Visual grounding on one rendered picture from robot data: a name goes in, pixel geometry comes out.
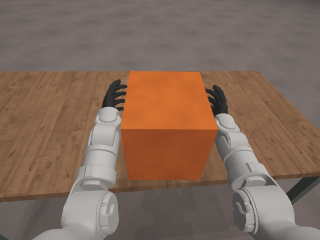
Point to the right robot upper arm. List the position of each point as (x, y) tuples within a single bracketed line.
[(265, 213)]

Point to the robot left forearm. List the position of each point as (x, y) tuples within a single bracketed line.
[(98, 168)]

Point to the robot right hand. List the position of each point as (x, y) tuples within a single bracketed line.
[(219, 103)]

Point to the table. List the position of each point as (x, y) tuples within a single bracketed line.
[(46, 118)]

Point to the robot right forearm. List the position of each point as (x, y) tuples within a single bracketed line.
[(241, 164)]

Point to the left robot upper arm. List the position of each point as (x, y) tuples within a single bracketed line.
[(87, 215)]

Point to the carton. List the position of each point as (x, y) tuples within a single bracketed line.
[(168, 127)]

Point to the robot left hand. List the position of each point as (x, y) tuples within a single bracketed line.
[(111, 95)]

